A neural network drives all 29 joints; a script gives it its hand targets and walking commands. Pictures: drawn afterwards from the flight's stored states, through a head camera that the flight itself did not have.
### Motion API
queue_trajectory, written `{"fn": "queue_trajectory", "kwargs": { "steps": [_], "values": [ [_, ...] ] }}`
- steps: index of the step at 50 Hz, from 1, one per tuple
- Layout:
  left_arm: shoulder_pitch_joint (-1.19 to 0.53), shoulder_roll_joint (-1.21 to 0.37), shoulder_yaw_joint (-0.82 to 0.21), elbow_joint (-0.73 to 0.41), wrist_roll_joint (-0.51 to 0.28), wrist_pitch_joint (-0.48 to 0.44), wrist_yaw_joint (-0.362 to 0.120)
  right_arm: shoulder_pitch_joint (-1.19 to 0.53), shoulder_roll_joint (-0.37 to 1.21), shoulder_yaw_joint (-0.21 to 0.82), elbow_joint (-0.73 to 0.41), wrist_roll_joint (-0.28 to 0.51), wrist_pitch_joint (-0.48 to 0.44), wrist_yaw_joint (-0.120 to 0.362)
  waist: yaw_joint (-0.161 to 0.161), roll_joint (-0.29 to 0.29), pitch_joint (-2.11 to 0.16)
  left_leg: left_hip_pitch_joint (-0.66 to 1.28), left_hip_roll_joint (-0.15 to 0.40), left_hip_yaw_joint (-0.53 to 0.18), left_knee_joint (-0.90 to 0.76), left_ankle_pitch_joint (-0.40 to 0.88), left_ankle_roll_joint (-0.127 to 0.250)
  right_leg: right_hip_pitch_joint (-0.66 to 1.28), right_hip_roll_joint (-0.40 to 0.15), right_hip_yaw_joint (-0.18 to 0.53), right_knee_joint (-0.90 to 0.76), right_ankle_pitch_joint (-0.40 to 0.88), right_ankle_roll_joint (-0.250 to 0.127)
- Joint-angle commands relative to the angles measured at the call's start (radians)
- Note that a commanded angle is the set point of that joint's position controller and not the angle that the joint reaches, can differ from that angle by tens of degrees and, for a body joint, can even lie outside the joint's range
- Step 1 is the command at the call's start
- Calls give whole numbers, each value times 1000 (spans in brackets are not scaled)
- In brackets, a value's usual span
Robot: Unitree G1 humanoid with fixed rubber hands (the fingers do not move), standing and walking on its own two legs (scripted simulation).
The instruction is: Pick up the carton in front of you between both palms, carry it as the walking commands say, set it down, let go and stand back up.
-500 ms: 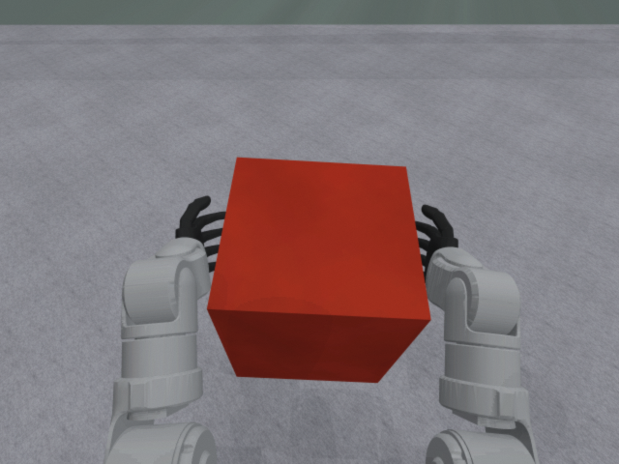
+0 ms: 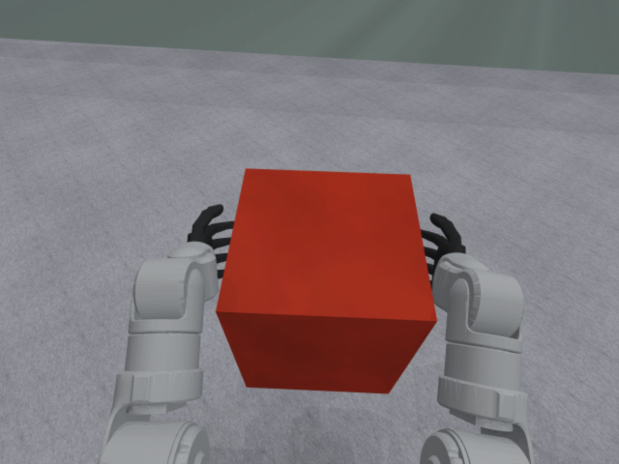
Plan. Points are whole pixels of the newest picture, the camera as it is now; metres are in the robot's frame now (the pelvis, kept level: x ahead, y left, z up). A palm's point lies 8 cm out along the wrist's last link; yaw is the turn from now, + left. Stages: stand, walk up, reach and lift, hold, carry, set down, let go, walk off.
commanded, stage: carry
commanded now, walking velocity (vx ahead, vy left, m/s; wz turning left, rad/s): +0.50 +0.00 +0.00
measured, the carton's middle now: (322, 289) +0.34 +0.02 +0.06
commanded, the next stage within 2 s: none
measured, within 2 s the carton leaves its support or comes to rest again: neither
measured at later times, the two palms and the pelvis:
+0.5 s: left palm (261, 168) +0.65 +0.17 +0.03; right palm (408, 172) +0.68 -0.13 +0.02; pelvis +0.34 +0.00 -0.05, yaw +3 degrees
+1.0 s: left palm (272, 86) +0.94 +0.19 +0.07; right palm (393, 95) +0.93 -0.11 +0.07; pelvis +0.69 +0.05 -0.02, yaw -1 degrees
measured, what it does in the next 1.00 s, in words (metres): walks ahead: right foot, then left foot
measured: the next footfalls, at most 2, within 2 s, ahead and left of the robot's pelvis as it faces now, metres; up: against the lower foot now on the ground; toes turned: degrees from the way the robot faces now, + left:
right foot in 0.40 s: +0.43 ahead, -0.07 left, +0.00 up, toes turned -3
left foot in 0.82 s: +0.73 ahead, +0.14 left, +0.00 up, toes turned +12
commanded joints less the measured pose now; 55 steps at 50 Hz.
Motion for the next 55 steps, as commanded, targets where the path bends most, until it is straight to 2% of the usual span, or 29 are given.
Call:
{"fn": "queue_trajectory", "kwargs": {
  "steps": [1, 2, 4, 6, 9, 12, 14, 16, 17, 19, 20, 21, 22, 27, 29, 30, 32, 34, 36, 39, 40, 41, 42, 43, 44, 46, 47, 49, 55],
  "values": [
    [-599, -910, -639, -56, -285, -23, -123, -461, 751, 532, 111, 173, -44, 70, -164, 102, -348, 738, 122, -155, 230, 78, 75, -449, -14, 30, 373, 387, -40],
    [-580, -927, -597, -39, -269, -31, -115, -487, 758, 561, 106, 196, -50, 77, -153, 104, -378, 835, 262, -407, 228, 164, 108, -655, 43, 64, 517, 179, -11],
    [-599, -915, -567, -106, -257, -40, -98, -553, 826, 613, 51, 250, -71, 81, -194, 185, -377, 795, 379, -629, 104, -215, 254, -814, 4, 76, 699, 270, -4],
    [-649, -980, -614, -146, -256, -63, -86, -640, 934, 666, -21, 316, -110, 102, -162, 68, -379, 679, 266, -549, 101, -45, 214, -772, -22, 90, 559, 340, -8],
    [-610, -1003, -654, -259, -242, -121, -81, -673, 996, 771, -136, 426, -160, 117, -162, 157, -413, 632, 222, -391, 149, -52, 182, -765, -46, 88, 380, 398, -30],
    [-406, -966, -640, -210, -195, -146, -80, -504, 962, 840, -141, 409, -192, 132, -191, 59, -413, 678, 173, -319, 179, 122, 197, -763, -23, 32, 185, 382, -28],
    [-376, -943, -685, -243, -169, -155, -80, -447, 951, 819, -127, 400, -210, 144, -177, 158, -395, 538, 193, -274, 126, 32, 180, -622, -40, 35, -64, 501, -44],
    [-340, -916, -661, -286, -157, -175, -81, -509, 923, 877, -218, 433, -231, 149, -182, 86, -353, 449, 96, -166, 161, 121, 122, -447, 61, -95, -247, 649, -49],
    [-311, -908, -663, -285, -153, -182, -80, -473, 900, 866, -202, 413, -229, 146, -152, 76, -357, 429, 61, -98, 226, 271, 101, -313, 119, -178, -304, 698, -50],
    [-292, -866, -683, -304, -157, -185, -87, -470, 847, 870, -215, 388, -239, 134, -83, 95, -441, 302, 60, -1, 433, 259, 33, 38, 67, -158, -401, 747, -97],
    [-274, -815, -678, -320, -159, -182, -91, -413, 792, 847, -200, 358, -230, 114, -50, -45, -519, 71, 12, -39, 664, -165, -17, 281, -143, 168, -422, 852, -155],
    [-286, -753, -673, -301, -154, -174, -87, -364, 771, 832, -163, 324, -207, 104, -74, -336, -530, -174, -118, -67, 891, -771, -22, 452, -366, 546, -373, 1060, -253],
    [-230, -738, -670, -269, -157, -156, -79, -359, 759, 821, -182, 328, -200, 97, -29, -317, -554, -328, -157, -114, 979, -814, -25, 530, -382, 742, -483, 957, -331],
    [-353, -863, -744, -290, -285, -108, -128, -367, 754, 727, -164, 254, -157, 66, -78, -106, -308, -295, -10, -112, 777, -630, -39, 165, -290, 383, -549, 997, -181],
    [-450, -869, -768, -405, -342, -94, -136, -296, 796, 721, -133, 240, -140, 60, -68, -110, -343, -278, -21, -99, 630, -634, -51, 231, -290, 391, -612, 979, -169],
    [-417, -882, -795, -385, -359, -80, -140, -302, 803, 730, -202, 234, -139, 59, -70, -176, -325, -294, -33, -74, 549, -613, -49, 259, -287, 313, -611, 1072, -182],
    [-358, -849, -800, -432, -372, -55, -147, -203, 792, 720, -187, 211, -109, 59, -66, -127, -311, -211, -46, -31, 360, -538, -59, 273, -253, 230, -635, 1087, -161],
    [-262, -871, -772, -449, -346, -28, -160, -164, 823, 759, -230, 230, -85, 72, -66, -234, -245, -156, -54, 32, 236, -378, -58, 214, -201, 90, -656, 1173, -119],
    [-115, -846, -746, -434, -296, 5, -171, -109, 811, 802, -311, 237, -52, 86, -71, -223, -192, -145, -88, 82, 147, -321, -44, 263, -203, 70, -639, 1339, -99],
    [-9, -847, -735, -458, -263, 49, -179, -85, 852, 864, -369, 301, -15, 113, -99, -244, -237, 94, -154, 213, 4, -199, -38, 280, -163, -70, -446, 1645, -71],
    [-6, -834, -743, -506, -237, 49, -179, -68, 862, 885, -368, 311, 2, 128, -106, -222, -296, 319, -147, 210, -17, -192, -20, 169, -140, -107, -315, 1567, -46],
    [-6, -826, -755, -516, -229, 64, -178, -45, 866, 876, -379, 318, 11, 141, -127, -189, -341, 598, -54, 115, 21, -289, 14, -89, -127, -88, -165, 1316, -19],
    [11, -847, -724, -552, -220, 73, -179, -63, 847, 909, -432, 335, 14, 151, -116, 41, -373, 742, 259, -385, -20, -223, 134, -356, -30, -59, 90, 690, 13],
    [-17, -831, -740, -537, -241, 88, -190, -63, 857, 862, -400, 337, 24, 154, -148, 109, -295, 749, 362, -633, -106, -127, 223, -546, 58, -4, 275, 310, 8],
    [25, -855, -769, -568, -249, 86, -198, -26, 872, 870, -410, 336, 32, 161, -127, 137, -299, 724, 384, -597, -102, -214, 227, -604, -31, 102, 366, 347, -40],
    [34, -925, -780, -577, -246, 79, -211, -85, 950, 914, -476, 399, 21, 188, -113, -48, -239, 555, 319, -401, -157, -320, 166, -592, -115, 130, 301, 452, -39],
    [12, -938, -793, -614, -248, 74, -211, -46, 974, 920, -459, 383, 21, 195, -115, 27, -224, 531, 280, -333, -184, -341, 141, -564, -114, 103, 200, 494, -14],
    [71, -959, -778, -599, -234, 63, -208, -19, 966, 937, -496, 389, 24, 207, -125, 3, -198, 438, 238, -168, -208, -355, 103, -489, -96, 24, 17, 513, 0],
    [118, -925, -818, -658, -235, 84, -188, 78, 865, 879, -528, 379, 42, 216, -113, 146, -126, 480, 159, 14, -204, -144, 69, -458, -65, -93, -301, 750, 21]
  ]
}}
